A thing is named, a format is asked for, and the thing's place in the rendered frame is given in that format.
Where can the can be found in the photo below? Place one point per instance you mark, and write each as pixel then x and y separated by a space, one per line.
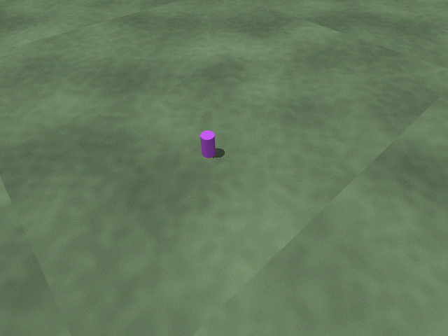
pixel 208 144

